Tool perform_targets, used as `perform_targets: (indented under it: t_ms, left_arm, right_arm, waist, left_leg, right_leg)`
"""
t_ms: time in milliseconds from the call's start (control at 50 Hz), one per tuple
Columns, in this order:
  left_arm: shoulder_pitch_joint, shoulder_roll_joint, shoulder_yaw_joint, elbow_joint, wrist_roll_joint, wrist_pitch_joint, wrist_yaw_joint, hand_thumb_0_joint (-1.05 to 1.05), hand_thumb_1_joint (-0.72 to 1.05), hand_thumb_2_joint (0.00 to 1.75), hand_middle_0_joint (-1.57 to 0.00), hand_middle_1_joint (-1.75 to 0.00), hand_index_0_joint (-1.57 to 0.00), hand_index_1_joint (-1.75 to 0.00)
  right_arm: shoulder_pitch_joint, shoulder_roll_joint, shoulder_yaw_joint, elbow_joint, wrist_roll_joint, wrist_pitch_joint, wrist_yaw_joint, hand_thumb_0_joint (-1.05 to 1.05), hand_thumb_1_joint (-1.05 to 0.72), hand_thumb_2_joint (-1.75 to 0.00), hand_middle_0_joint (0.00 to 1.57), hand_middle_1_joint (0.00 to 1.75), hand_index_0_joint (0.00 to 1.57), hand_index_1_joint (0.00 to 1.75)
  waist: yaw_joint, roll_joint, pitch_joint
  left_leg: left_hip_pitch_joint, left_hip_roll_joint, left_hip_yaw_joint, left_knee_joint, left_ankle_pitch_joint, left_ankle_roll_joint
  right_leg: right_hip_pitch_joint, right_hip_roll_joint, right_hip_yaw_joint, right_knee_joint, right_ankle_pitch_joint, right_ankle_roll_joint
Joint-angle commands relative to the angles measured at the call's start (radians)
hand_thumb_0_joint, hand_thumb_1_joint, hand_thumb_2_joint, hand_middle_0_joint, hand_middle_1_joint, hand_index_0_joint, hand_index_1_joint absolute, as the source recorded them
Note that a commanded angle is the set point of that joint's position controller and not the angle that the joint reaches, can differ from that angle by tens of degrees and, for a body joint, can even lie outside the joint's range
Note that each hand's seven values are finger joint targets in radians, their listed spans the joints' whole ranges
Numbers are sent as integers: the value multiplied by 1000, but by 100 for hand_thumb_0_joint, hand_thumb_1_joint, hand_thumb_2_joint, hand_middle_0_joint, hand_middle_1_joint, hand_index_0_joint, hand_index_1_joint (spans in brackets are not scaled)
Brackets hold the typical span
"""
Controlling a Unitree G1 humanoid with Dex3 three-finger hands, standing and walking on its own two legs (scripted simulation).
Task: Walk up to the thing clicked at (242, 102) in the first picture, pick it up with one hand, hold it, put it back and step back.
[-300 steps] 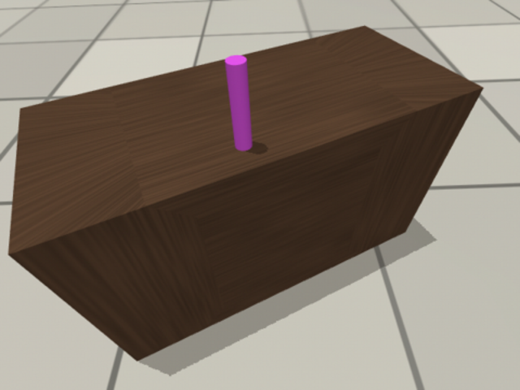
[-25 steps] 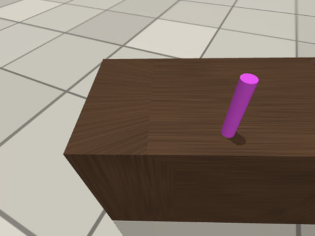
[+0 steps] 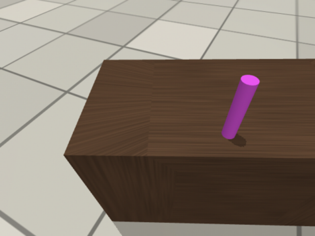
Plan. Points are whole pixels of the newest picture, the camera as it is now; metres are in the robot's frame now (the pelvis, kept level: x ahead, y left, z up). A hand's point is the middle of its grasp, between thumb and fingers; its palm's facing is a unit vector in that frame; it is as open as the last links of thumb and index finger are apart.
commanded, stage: stand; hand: right
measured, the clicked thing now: (237, 110) +0.44 -0.20 +0.08
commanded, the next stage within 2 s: rise first in 0.40 s
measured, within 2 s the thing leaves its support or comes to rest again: neither
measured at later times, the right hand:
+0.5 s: hand out of the picture +0.08 -0.25 -0.16, palm faces -0.03 +0.94 -0.34, open 7.4 cm
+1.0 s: hand (269, 218) +0.19 -0.26 -0.07, palm faces +0.21 +0.92 -0.34, open 15.8 cm
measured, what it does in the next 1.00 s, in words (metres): stands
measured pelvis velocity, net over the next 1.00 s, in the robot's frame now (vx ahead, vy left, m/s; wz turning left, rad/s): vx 0.01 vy -0.01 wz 0.01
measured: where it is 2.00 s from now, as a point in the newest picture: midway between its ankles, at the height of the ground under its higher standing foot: outside the picture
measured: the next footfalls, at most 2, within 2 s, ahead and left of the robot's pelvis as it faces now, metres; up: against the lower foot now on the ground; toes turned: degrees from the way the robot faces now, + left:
none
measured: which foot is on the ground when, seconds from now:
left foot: down 0.00-1.00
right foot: down 0.00-1.00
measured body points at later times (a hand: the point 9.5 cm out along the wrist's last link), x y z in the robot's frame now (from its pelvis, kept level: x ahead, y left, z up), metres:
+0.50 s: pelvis +0.00 +0.00 +0.00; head +0.01 +0.00 +0.45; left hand +0.07 +0.30 -0.13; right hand +0.08 -0.30 -0.13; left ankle +0.02 +0.12 -0.75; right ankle -0.01 -0.14 -0.75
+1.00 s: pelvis +0.01 -0.01 -0.01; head +0.02 +0.00 +0.44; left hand +0.17 +0.26 -0.10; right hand +0.18 -0.30 -0.05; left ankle +0.02 +0.12 -0.75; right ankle -0.01 -0.14 -0.75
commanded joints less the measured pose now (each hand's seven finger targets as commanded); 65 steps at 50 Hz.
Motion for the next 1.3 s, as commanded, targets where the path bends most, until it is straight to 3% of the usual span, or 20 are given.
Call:
perform_targets:
  t_ms: [0,120,260,480,500,520,560,580,640,680,740,800,840,880,960,1020,1060,1160,1180,1280]
  left_arm:
    - [-37,214,47,-62,-6,-18,11,0,90,90,-20,-30,-20,-30]
    - [-28,218,51,-59,-3,-16,8,0,90,90,-20,-30,-20,-30]
    - [-32,216,51,-65,-4,-19,10,0,90,90,-20,-30,-20,-30]
    - [-22,216,50,-61,-6,-17,10,0,82,82,-12,-22,-12,-22]
    - [-373,63,41,-412,-87,-134,19,0,74,74,-6,-14,-4,-14]
    - [-365,75,16,-429,-115,-152,40,0,66,66,-5,-6,-3,-6]
    - [-190,194,119,-267,-113,-132,60,0,50,50,-5,-5,-2,-7]
    - [-166,203,156,-293,-110,-123,68,0,42,42,-5,-4,-3,-6]
    - [-113,149,150,-299,-90,-127,86,0,27,24,-4,-4,-4,-5]
    - [-26,141,203,-255,-53,-113,79,0,17,17,-4,-4,-5,-3]
    - [-26,110,194,-358,-52,-101,80,0,3,9,-4,-4,-7,-1]
    - [-64,11,136,-441,-65,-96,73,0,-15,7,-4,-4,-6,-2]
    - [-56,30,147,-491,-64,-99,81,0,-24,6,-5,-4,-5,-3]
    - [-48,48,149,-551,-60,-104,84,0,-35,5,-5,-4,-5,-4]
    - [-63,37,136,-660,-56,-120,94,0,-52,2,-5,-5,-5,-5]
    - [34,66,180,-648,-48,-118,102,0,-53,3,-5,-5,-5,-5]
    - [-16,47,165,-662,-45,-120,96,0,-53,2,-5,-5,-5,-5]
    - [111,15,177,-626,-45,-109,74,0,-53,1,-5,-4,-5,-4]
    - [91,-19,149,-619,-46,-106,64,0,-53,1,-5,-4,-5,-4]
    - [7,35,202,-622,-43,-111,61,0,-55,3,-5,-4,-4,-5]
  right_arm:
    - [-42,-217,-38,-55,4,-21,-15,0,-90,-90,20,30,20,30]
    - [-36,-220,-41,-54,3,-19,-14,0,-90,-90,20,30,20,30]
    - [-34,-216,-38,-58,2,-24,-15,0,-90,-90,20,30,20,30]
    - [-30,-216,-37,-57,5,-24,-17,0,-82,-82,12,22,12,22]
    - [-381,-41,-3,-408,76,-102,-28,0,-74,-74,6,14,6,14]
    - [-341,-90,-12,-474,116,-147,-48,0,-66,-66,5,6,5,6]
    - [-157,-199,-101,-254,101,-125,-72,0,-50,-50,5,5,5,5]
    - [-154,-219,-138,-254,100,-121,-81,0,-42,-42,5,5,5,5]
    - [-95,-209,-165,-379,85,-141,-98,0,-23,-22,5,5,5,5]
    - [76,-202,-228,-378,55,-120,-91,0,-12,-19,5,5,5,5]
    - [45,-175,-207,-542,55,-113,-89,0,1,-15,5,5,5,5]
    - [24,-63,-139,-644,69,-102,-78,0,18,-11,5,5,5,5]
    - [53,-125,-189,-715,66,-105,-86,0,29,-9,5,5,5,5]
    - [58,-101,-162,-799,66,-110,-84,0,39,-6,4,5,5,5]
    - [72,-144,-207,-976,61,-129,-101,0,54,-4,4,6,5,6]
    - [156,-161,-251,-1049,58,-130,-106,0,56,-3,4,6,5,6]
    - [170,-154,-255,-1129,58,-134,-107,0,58,-3,4,6,5,6]
    - [271,-97,-242,-1202,58,-133,-82,0,59,-2,5,6,5,6]
    - [262,-86,-231,-1249,61,-139,-74,0,59,-2,5,6,5,6]
    - [259,-113,-276,-1319,62,-155,-64,0,59,-2,5,5,5,5]
  waist:
    - [-3,8,-49]
    - [-2,5,-30]
    - [-2,3,-72]
    - [-2,-1,-72]
    - [18,-90,-109]
    - [-22,-21,-101]
    - [-4,36,-22]
    - [-4,34,-117]
    - [-19,-23,-261]
    - [-30,-15,-242]
    - [-4,-28,-276]
    - [-5,-12,-185]
    - [-20,-20,-158]
    - [-8,2,-150]
    - [-25,-23,-190]
    - [-22,-17,-167]
    - [-45,-56,-182]
    - [-22,-40,-135]
    - [-38,-54,-109]
    - [-33,-24,-66]
  left_leg:
    - [47,123,-101,-55,87,23]
    - [21,116,-107,-73,-16,24]
    - [56,123,-103,-48,117,26]
    - [67,123,-104,-44,134,24]
    - [-72,8,2,62,58,1]
    - [-11,-1,14,11,-67,1]
    - [-75,0,26,19,-93,-5]
    - [-46,4,27,44,-22,-11]
    - [6,7,14,81,110,1]
    - [-1,-2,16,87,143,5]
    - [31,-11,23,69,193,0]
    - [-7,-11,32,48,132,-3]
    - [-13,-7,31,32,90,0]
    - [-17,-12,36,30,75,2]
    - [27,-2,31,36,122,2]
    - [36,-3,39,43,153,1]
    - [61,-5,41,52,181,6]
    - [52,-16,57,58,229,6]
    - [48,-13,55,52,210,7]
    - [31,-5,50,31,128,2]
  right_leg:
    - [-42,-114,67,-52,80,-42]
    - [-57,-111,66,-60,23,-45]
    - [-30,-117,64,-44,110,-40]
    - [-41,-116,60,-42,101,-41]
    - [-166,20,-58,75,57,-29]
    - [-123,11,-50,27,-43,-32]
    - [-161,21,-60,41,-68,-39]
    - [-153,24,-60,68,-4,-41]
    - [-119,24,-59,95,134,-31]
    - [-133,28,-57,89,161,-35]
    - [-89,24,-59,74,202,-29]
    - [-132,19,-60,60,144,-31]
    - [-141,20,-63,47,108,-33]
    - [-120,14,-54,39,100,-34]
    - [-73,23,-55,46,152,-35]
    - [-51,21,-49,51,193,-35]
    - [-45,20,-46,51,235,-27]
    - [-30,6,-49,51,310,-22]
    - [-47,10,-52,48,287,-22]
    - [-62,15,-54,31,183,-31]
